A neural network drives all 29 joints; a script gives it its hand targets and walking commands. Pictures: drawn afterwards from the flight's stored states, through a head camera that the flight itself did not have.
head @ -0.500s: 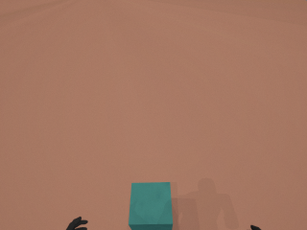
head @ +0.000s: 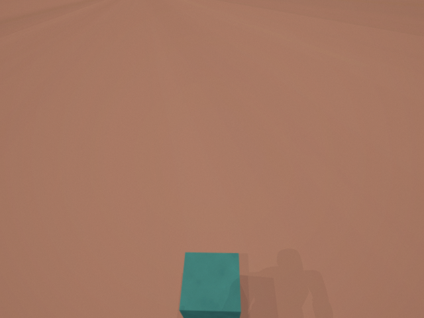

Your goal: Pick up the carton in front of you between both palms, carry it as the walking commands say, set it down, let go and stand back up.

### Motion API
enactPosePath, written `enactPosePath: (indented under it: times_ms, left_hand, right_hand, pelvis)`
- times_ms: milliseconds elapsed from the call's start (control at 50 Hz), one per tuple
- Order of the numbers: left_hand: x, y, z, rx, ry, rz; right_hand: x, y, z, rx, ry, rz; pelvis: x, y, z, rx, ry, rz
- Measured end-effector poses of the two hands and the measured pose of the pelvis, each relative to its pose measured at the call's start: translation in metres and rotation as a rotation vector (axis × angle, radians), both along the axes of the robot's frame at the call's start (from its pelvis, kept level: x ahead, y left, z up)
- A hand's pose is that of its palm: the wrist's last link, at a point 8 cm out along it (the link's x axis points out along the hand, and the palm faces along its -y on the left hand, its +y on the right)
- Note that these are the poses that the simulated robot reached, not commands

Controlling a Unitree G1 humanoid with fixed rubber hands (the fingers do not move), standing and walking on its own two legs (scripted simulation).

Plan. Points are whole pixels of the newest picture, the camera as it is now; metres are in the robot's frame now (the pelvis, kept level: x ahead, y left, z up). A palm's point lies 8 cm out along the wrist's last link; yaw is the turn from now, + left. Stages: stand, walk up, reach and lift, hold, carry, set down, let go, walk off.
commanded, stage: stand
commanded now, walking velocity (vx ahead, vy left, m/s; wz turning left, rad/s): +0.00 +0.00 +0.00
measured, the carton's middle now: (212, 289) +0.35 +0.06 -0.63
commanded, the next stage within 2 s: none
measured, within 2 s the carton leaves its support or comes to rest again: neither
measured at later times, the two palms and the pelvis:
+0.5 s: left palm out of the picture -0.05 +0.23 -0.13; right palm out of the picture -0.02 -0.24 -0.13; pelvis -0.02 -0.01 +0.01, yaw +1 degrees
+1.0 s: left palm out of the picture -0.10 +0.20 -0.13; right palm out of the picture -0.07 -0.23 -0.14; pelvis -0.04 -0.02 +0.01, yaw +1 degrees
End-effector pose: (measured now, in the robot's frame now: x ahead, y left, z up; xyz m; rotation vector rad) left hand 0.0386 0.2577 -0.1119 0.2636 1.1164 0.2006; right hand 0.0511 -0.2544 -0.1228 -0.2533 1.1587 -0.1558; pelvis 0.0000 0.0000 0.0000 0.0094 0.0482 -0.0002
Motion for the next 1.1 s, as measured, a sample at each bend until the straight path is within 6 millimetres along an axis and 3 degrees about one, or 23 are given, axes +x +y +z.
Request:
enactPosePath:
  times_ms: [600,1100]
  left_hand:
    - [-0.102,-0.033,-0.017,-0.077,0.262,0.075]
    - [-0.140,-0.065,-0.020,-0.124,0.350,0.102]
  right_hand:
    - [-0.087,0.017,-0.011,0.056,0.242,-0.042]
    - [-0.123,0.023,-0.015,0.093,0.325,-0.051]
  pelvis:
    - [-0.024,-0.007,0.009,-0.002,-0.059,0.018]
    - [-0.038,-0.020,0.011,-0.002,-0.070,0.022]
